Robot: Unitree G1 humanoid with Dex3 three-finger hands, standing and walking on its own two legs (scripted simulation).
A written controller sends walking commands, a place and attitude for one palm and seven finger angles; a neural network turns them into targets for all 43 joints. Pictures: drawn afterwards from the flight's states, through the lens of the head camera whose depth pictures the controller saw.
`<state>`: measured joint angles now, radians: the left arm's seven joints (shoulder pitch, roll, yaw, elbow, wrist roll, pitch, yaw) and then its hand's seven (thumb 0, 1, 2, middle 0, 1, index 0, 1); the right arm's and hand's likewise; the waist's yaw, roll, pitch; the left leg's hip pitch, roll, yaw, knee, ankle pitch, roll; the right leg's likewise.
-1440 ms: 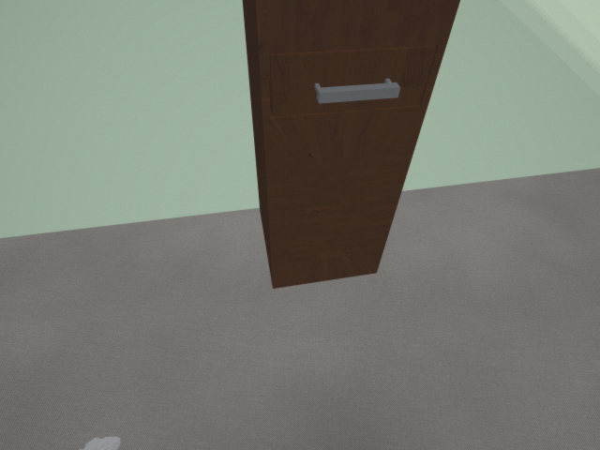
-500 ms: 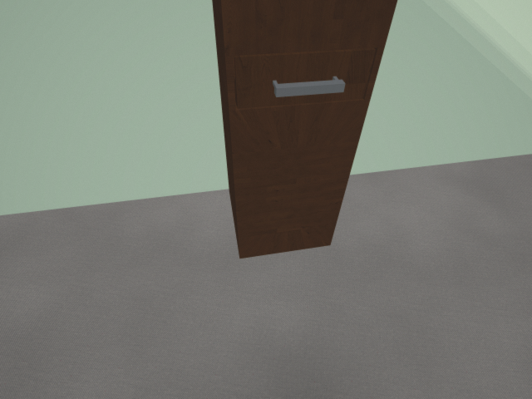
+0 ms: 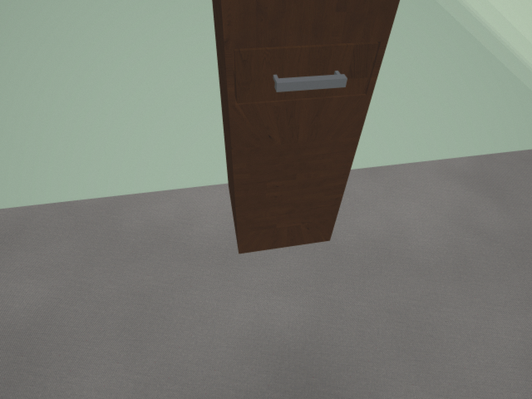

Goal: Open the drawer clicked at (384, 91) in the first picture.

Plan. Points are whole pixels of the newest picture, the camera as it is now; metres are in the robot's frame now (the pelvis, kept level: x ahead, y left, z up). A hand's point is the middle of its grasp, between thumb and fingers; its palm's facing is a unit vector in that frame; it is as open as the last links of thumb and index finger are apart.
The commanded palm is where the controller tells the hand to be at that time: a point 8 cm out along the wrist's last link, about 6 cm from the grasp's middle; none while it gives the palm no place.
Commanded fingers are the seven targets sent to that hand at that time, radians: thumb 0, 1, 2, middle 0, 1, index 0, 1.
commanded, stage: walk to a spot facing it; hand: left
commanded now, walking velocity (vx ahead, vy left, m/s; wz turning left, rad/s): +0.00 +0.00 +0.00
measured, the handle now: (308, 79) +0.88 -0.06 +0.06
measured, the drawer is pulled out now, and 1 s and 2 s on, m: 0.00 0.00 0.00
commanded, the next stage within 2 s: none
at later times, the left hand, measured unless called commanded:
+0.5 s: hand out of the picture +0.07 +0.18 -0.18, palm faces -0.14 -0.95 -0.29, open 7.4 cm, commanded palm none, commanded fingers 0.00 0.90 0.90 -0.20 -0.30 -0.20 -0.30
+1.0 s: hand out of the picture +0.11 +0.17 -0.17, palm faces -0.33 -0.91 -0.25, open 7.4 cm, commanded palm none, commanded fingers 0.00 0.90 0.90 -0.20 -0.30 -0.20 -0.30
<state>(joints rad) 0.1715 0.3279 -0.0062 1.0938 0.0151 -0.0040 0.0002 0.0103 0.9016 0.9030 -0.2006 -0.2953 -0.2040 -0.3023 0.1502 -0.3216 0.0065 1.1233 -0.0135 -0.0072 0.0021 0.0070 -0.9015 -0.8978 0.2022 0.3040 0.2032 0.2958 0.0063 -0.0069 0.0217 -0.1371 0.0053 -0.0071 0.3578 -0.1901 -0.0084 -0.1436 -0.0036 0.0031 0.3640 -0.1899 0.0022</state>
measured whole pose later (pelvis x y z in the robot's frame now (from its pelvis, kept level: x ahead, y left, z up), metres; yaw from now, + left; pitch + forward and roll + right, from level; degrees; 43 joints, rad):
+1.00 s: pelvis -0.01 +0.00 -0.01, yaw -26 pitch +2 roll +0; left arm 0.27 0.22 0.07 0.92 0.03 0.04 0.00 0.01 0.90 0.90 -0.20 -0.30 -0.20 -0.30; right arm 0.10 -0.23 -0.06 0.92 -0.01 0.04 -0.03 0.01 -0.91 -0.90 0.20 0.30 0.20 0.30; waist 0.06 -0.02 0.03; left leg -0.36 0.01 -0.03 0.77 -0.41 -0.05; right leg -0.31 0.12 0.21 0.45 -0.15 -0.04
